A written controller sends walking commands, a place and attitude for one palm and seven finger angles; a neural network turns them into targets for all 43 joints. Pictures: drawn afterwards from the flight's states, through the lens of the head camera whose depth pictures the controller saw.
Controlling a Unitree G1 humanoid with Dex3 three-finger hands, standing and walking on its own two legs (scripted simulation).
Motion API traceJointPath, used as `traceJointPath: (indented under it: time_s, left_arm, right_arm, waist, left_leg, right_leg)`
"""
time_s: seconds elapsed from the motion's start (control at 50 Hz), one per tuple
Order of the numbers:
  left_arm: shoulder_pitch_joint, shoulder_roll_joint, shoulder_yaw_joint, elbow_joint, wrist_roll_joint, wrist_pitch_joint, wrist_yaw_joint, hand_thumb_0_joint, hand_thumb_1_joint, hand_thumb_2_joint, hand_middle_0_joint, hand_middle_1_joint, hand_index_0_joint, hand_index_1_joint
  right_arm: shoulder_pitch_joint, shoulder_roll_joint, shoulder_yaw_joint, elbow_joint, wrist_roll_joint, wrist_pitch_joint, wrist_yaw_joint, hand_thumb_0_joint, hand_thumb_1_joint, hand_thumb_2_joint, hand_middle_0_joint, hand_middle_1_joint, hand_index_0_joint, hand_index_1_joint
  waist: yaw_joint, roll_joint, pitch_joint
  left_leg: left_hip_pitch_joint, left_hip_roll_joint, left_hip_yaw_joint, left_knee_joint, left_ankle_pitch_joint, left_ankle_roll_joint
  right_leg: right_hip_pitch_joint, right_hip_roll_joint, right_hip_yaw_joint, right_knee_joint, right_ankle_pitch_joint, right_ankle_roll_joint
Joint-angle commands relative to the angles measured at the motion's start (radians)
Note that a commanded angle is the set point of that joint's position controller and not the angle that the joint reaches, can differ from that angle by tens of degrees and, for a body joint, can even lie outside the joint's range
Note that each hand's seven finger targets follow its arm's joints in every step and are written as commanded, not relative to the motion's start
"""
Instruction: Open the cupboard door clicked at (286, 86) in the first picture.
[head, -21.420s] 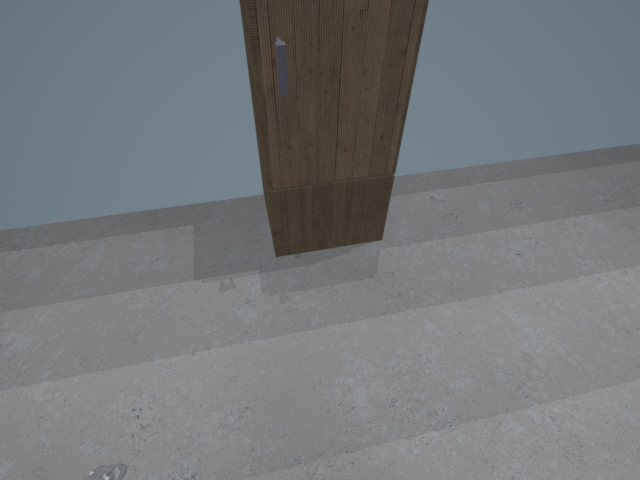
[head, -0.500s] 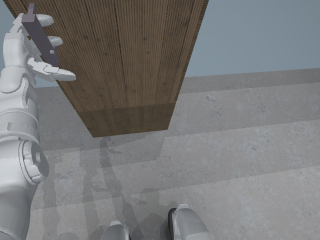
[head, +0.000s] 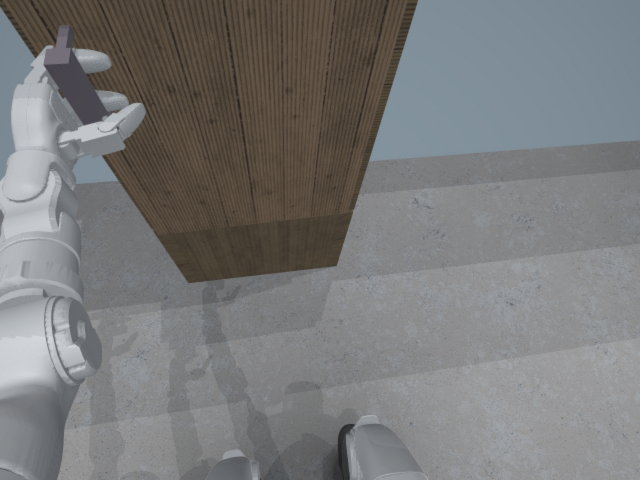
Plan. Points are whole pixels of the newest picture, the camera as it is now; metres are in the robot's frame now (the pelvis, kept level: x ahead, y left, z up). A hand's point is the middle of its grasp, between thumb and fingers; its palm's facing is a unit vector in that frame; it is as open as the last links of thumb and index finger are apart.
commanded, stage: close the thumb around the handle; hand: left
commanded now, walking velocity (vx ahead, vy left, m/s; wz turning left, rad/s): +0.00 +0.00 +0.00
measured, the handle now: (88, 90) +0.57 +0.23 +0.09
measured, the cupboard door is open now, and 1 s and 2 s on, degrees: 1 27 41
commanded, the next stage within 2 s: pull the door open along its arc in 0.24 s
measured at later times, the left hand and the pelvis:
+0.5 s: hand (106, 126) +0.51 +0.20 +0.09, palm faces +0.03 -1.00 -0.02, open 5.8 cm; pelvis +0.00 +0.00 +0.00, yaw +0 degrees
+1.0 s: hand (163, 235) +0.37 +0.13 +0.10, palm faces +0.30 -0.95 +0.05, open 6.0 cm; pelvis +0.01 +0.00 +0.02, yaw +0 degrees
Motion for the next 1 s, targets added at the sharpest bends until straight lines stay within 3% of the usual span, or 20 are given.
traceJointPath:
  time_s: [0.0,0.08,0.2,0.22,0.28,0.32,0.34,0.36,0.42,0.46,0.5,0.62,0.74,0.76,0.78,0.84,0.86,0.9,0.96,0.98]
  left_arm:
    - [-0.474,0.208,-0.01,-0.239,-0.018,-0.091,-0.01,0.0,0.844,0.876,-0.396,-1.344,-0.396,-1.344]
    - [-0.459,0.194,-0.017,-0.256,-0.018,-0.101,-0.009,0.0,0.9,0.9,-0.4,-1.35,-0.4,-1.35]
    - [-0.494,0.183,-0.037,-0.224,-0.008,-0.1,-0.005,0.0,0.9,0.9,-0.4,-1.35,-0.4,-1.35]
    - [-0.49,0.203,-0.02,-0.214,-0.008,-0.1,-0.004,0.0,0.9,0.9,-0.4,-1.35,-0.4,-1.35]
    - [-0.507,0.214,-0.024,-0.218,-0.002,-0.103,-0.012,0.0,0.9,0.9,-0.4,-1.35,-0.4,-1.35]
    - [-0.497,0.24,0.0,-0.213,-0.007,-0.102,-0.014,0.0,0.9,0.9,-0.4,-1.35,-0.4,-1.35]
    - [-0.482,0.318,0.053,-0.204,0.002,-0.103,-0.017,0.0,0.9,0.9,-0.4,-1.35,-0.4,-1.35]
    - [-0.461,0.325,0.061,-0.211,0.001,-0.105,-0.02,0.0,0.9,0.9,-0.4,-1.35,-0.4,-1.35]
    - [-0.374,0.273,0.041,-0.218,-0.018,-0.099,-0.039,0.0,0.9,0.9,-0.4,-1.35,-0.4,-1.35]
    - [-0.314,0.263,0.053,-0.238,-0.041,-0.1,-0.044,0.0,0.9,0.9,-0.4,-1.35,-0.4,-1.35]
    - [-0.26,0.254,0.052,-0.296,-0.05,-0.098,-0.048,0.0,0.9,0.9,-0.4,-1.35,-0.4,-1.35]
    - [-0.001,0.173,0.035,-0.469,-0.092,-0.074,-0.031,0.0,0.9,0.9,-0.4,-1.35,-0.4,-1.35]
    - [0.242,-0.018,-0.069,-0.665,-0.133,-0.046,0.011,0.0,0.9,0.9,-0.4,-1.35,-0.4,-1.35]
    - [0.251,-0.039,0.008,-0.754,-0.168,-0.047,0.118,0.0,0.9,0.9,-0.4,-1.35,-0.4,-1.35]
    - [0.322,-0.138,-0.066,-0.768,-0.153,-0.036,0.175,0.0,0.9,0.9,-0.4,-1.35,-0.4,-1.35]
    - [0.467,-0.277,-0.139,-0.933,-0.089,-0.03,0.379,0.0,0.9,0.9,-0.4,-1.35,-0.4,-1.35]
    - [0.509,-0.298,-0.155,-0.979,-0.059,-0.028,0.441,0.0,0.9,0.9,-0.4,-1.35,-0.4,-1.35]
    - [0.584,-0.376,-0.228,-1.063,0.004,-0.015,0.542,0.0,0.9,0.9,-0.4,-1.35,-0.4,-1.35]
    - [0.628,-0.435,-0.288,-1.144,0.077,0.012,0.676,0.0,0.9,0.9,-0.4,-1.35,-0.4,-1.35]
    - [0.652,-0.476,-0.322,-1.179,0.093,0.024,0.709,0.0,0.9,0.9,-0.4,-1.35,-0.4,-1.35]
  right_arm:
    - [0.188,-0.177,-0.066,-0.029,-0.002,-0.014,-0.014,0.0,-0.9,-0.9,0.2,0.3,0.2,0.3]
    - [0.188,-0.173,-0.069,-0.028,-0.003,-0.016,-0.013,0.0,-0.9,-0.9,0.2,0.3,0.2,0.3]
    - [0.181,-0.174,-0.065,-0.019,-0.004,-0.021,-0.016,0.0,-0.9,-0.9,0.2,0.3,0.2,0.3]
    - [0.184,-0.176,-0.065,-0.018,-0.005,-0.021,-0.016,0.0,-0.9,-0.9,0.2,0.3,0.2,0.3]
    - [0.176,-0.174,-0.062,-0.02,-0.002,-0.022,-0.018,0.0,-0.9,-0.9,0.2,0.3,0.2,0.3]
    - [0.176,-0.178,-0.062,-0.023,-0.002,-0.023,-0.019,0.0,-0.9,-0.9,0.2,0.3,0.2,0.3]
    - [0.176,-0.185,-0.061,-0.023,-0.002,-0.02,-0.023,0.0,-0.9,-0.9,0.2,0.3,0.2,0.3]
    - [0.18,-0.185,-0.059,-0.034,-0.002,-0.017,-0.025,0.0,-0.9,-0.9,0.2,0.3,0.2,0.3]
    - [0.158,-0.176,-0.06,-0.053,0.004,-0.017,-0.02,0.0,-0.9,-0.9,0.2,0.3,0.2,0.3]
    - [0.154,-0.178,-0.063,-0.07,0.007,-0.015,-0.019,0.0,-0.9,-0.9,0.2,0.3,0.2,0.3]
    - [0.14,-0.175,-0.065,-0.084,0.012,-0.013,-0.017,0.0,-0.9,-0.9,0.2,0.3,0.2,0.3]
    - [0.094,-0.163,-0.08,-0.13,0.028,-0.013,-0.006,0.0,-0.9,-0.9,0.2,0.3,0.2,0.3]
    - [0.02,-0.141,-0.086,-0.162,0.043,-0.036,0.004,0.0,-0.9,-0.9,0.2,0.3,0.2,0.3]
    - [-0.011,-0.118,-0.087,-0.17,0.043,-0.047,0.005,0.0,-0.9,-0.9,0.2,0.3,0.2,0.3]
    - [-0.02,-0.11,-0.085,-0.165,0.039,-0.059,0.014,0.0,-0.9,-0.9,0.2,0.3,0.2,0.3]
    - [-0.069,-0.087,-0.089,-0.164,0.025,-0.09,0.037,0.0,-0.9,-0.9,0.2,0.3,0.2,0.3]
    - [-0.082,-0.084,-0.09,-0.169,0.017,-0.095,0.041,0.0,-0.9,-0.9,0.2,0.3,0.2,0.3]
    - [-0.123,-0.067,-0.088,-0.172,0.007,-0.098,0.046,0.0,-0.9,-0.9,0.2,0.3,0.2,0.3]
    - [-0.184,-0.055,-0.084,-0.176,-0.011,-0.091,0.032,0.0,-0.9,-0.9,0.2,0.3,0.2,0.3]
    - [-0.21,-0.043,-0.082,-0.185,-0.016,-0.089,0.027,0.0,-0.9,-0.9,0.2,0.3,0.2,0.3]
  waist:
    - [-0.024,0.124,-0.497]
    - [-0.015,0.149,-0.531]
    - [-0.029,0.138,-0.507]
    - [-0.03,0.1,-0.502]
    - [-0.03,0.139,-0.513]
    - [-0.027,0.108,-0.508]
    - [-0.011,0.101,-0.52]
    - [-0.002,0.109,-0.545]
    - [0.014,0.121,-0.521]
    - [0.026,0.067,-0.525]
    - [0.051,0.095,-0.55]
    - [0.106,0.065,-0.528]
    - [0.13,0.011,-0.433]
    - [0.18,0.024,-0.424]
    - [0.166,0.028,-0.412]
    - [0.185,0.008,-0.382]
    - [0.189,-0.036,-0.381]
    - [0.196,0.001,-0.36]
    - [0.196,-0.079,-0.323]
    - [0.204,-0.05,-0.317]
  left_leg:
    - [0.243,-0.051,-0.035,-0.089,0.544,0.014]
    - [0.282,-0.05,-0.04,-0.086,0.594,0.01]
    - [0.263,-0.055,-0.042,-0.087,0.539,0.012]
    - [0.244,-0.053,-0.041,-0.088,0.529,0.015]
    - [0.229,-0.059,-0.037,-0.084,0.516,0.016]
    - [0.21,-0.058,-0.034,-0.087,0.496,0.02]
    - [0.187,-0.059,-0.033,-0.086,0.49,0.021]
    - [0.192,-0.062,-0.033,-0.087,0.507,0.022]
    - [0.194,-0.06,-0.02,-0.093,0.505,0.02]
    - [0.175,-0.062,-0.016,-0.103,0.496,0.025]
    - [0.179,-0.062,-0.01,-0.116,0.501,0.021]
    - [0.201,-0.058,0.005,-0.161,0.547,0.023]
    - [0.226,-0.06,0.024,-0.21,0.522,0.02]
    - [0.226,-0.065,0.016,-0.216,0.532,0.007]
    - [0.246,-0.065,0.022,-0.225,0.532,0.002]
    - [0.266,-0.066,0.022,-0.24,0.531,-0.009]
    - [0.268,-0.066,0.022,-0.24,0.527,-0.004]
    - [0.289,-0.066,0.027,-0.252,0.522,-0.01]
    - [0.293,-0.066,0.02,-0.275,0.438,-0.007]
    - [0.302,-0.069,0.026,-0.285,0.413,-0.006]
  right_leg:
    - [0.341,0.066,0.01,-0.014,0.407,-0.043]
    - [0.341,0.065,0.009,-0.01,0.425,-0.043]
    - [0.323,0.062,0.009,-0.011,0.391,-0.042]
    - [0.34,0.063,0.011,-0.013,0.398,-0.041]
    - [0.349,0.06,0.017,-0.006,0.405,-0.044]
    - [0.37,0.061,0.02,-0.012,0.405,-0.042]
    - [0.394,0.059,0.025,-0.007,0.41,-0.044]
    - [0.411,0.06,0.025,0.003,0.429,-0.047]
    - [0.41,0.06,0.024,-0.007,0.427,-0.045]
    - [0.453,0.062,0.025,-0.009,0.445,-0.047]
    - [0.48,0.059,0.027,-0.007,0.455,-0.048]
    - [0.536,0.052,0.025,-0.024,0.477,-0.05]
    - [0.562,0.047,0.015,-0.06,0.461,-0.046]
    - [0.559,0.053,-0.001,-0.072,0.438,-0.049]
    - [0.558,0.051,-0.005,-0.075,0.43,-0.047]
    - [0.559,0.045,-0.023,-0.085,0.398,-0.047]
    - [0.579,0.044,-0.025,-0.089,0.401,-0.05]
    - [0.587,0.034,-0.023,-0.091,0.392,-0.051]
    - [0.612,0.027,-0.02,-0.109,0.332,-0.053]
    - [0.617,0.021,-0.014,-0.118,0.314,-0.052]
